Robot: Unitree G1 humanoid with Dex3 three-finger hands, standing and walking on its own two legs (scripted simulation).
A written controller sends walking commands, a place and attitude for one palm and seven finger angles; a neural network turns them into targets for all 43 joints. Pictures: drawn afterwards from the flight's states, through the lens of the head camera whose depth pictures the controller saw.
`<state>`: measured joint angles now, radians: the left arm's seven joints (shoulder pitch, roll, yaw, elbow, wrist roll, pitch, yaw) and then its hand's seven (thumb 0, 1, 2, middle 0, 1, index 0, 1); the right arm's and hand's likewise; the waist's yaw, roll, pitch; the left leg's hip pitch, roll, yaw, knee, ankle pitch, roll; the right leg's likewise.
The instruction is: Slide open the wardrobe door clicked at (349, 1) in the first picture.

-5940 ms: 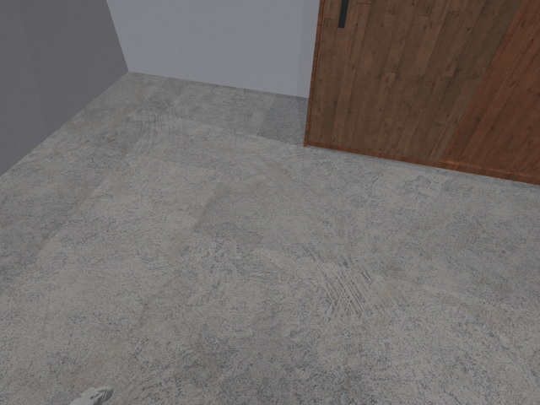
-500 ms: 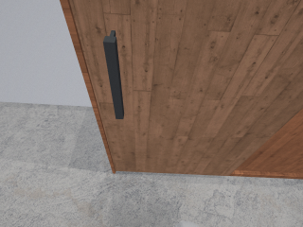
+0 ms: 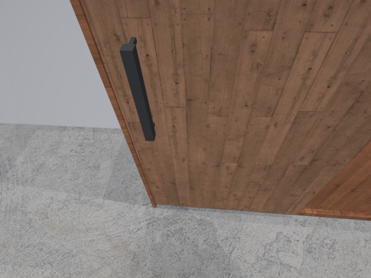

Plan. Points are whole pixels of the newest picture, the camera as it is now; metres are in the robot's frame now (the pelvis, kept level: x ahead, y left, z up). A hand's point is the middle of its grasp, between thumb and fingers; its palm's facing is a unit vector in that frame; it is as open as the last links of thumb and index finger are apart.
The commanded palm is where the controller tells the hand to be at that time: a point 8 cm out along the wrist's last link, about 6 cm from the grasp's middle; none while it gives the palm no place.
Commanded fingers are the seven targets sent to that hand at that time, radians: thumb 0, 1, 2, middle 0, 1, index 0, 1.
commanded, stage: come to a stop and stand still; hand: left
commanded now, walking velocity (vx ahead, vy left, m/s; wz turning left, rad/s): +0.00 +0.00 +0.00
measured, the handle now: (143, 96) +0.52 +0.16 +0.09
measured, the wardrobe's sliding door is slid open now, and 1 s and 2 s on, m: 0.00 0.00 0.00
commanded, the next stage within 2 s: look again from close up in 0.62 s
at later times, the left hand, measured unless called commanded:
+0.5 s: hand out of the picture +0.02 +0.21 -0.18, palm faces +0.01 -0.98 -0.22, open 7.4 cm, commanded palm none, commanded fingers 0.00 0.90 0.90 -0.20 -0.30 -0.20 -0.30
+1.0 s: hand out of the picture +0.00 +0.20 -0.17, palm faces -0.01 -0.97 -0.23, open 7.4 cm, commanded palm none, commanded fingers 0.00 0.90 0.90 -0.20 -0.30 -0.20 -0.30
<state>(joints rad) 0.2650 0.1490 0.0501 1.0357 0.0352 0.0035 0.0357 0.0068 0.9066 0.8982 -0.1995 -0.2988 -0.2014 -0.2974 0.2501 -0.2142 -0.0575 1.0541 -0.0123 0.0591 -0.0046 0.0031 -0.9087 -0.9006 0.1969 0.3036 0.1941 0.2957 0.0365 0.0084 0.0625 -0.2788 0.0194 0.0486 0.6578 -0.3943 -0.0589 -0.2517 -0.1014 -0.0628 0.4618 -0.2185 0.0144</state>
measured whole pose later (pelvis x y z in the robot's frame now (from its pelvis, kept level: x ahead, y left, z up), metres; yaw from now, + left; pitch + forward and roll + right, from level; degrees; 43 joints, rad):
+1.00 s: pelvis -0.01 +0.02 -0.01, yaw -1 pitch -1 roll +1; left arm 0.27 0.15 -0.01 1.10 0.01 -0.01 0.03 0.01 0.91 0.90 -0.20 -0.30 -0.20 -0.30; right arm 0.34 -0.14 0.03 1.09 -0.02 -0.01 -0.02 0.00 -0.91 -0.90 0.20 0.30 0.20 0.30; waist -0.01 0.03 0.04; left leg -0.16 0.02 0.08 0.45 -0.26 -0.01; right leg -0.24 -0.05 -0.05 0.52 -0.25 0.00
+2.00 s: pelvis -0.01 +0.02 -0.01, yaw +1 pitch -1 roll +1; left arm 0.37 0.16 0.05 0.26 -0.14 -0.10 0.06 0.02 0.87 0.88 -0.20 -0.33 -0.20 -0.32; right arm 0.30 -0.23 0.01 0.90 0.02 -0.24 -0.07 0.01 -0.91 -0.90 0.20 0.30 0.20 0.30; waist 0.01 0.04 0.02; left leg -0.21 0.03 0.05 0.50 -0.28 -0.02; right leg -0.26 -0.05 -0.09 0.54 -0.27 -0.01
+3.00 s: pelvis -0.02 +0.03 -0.05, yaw +1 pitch +7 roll -2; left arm 0.25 0.33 0.31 0.04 -0.32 -0.22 -0.36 0.00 -0.26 0.41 -0.28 -1.04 -0.28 -1.04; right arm 0.24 -0.27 0.03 0.58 0.03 -0.30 -0.08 0.01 -0.90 -0.90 0.20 0.30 0.20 0.30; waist 0.00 0.01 -0.07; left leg -0.60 0.05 0.01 0.95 -0.47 0.00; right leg -0.60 -0.05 -0.11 0.89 -0.41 0.00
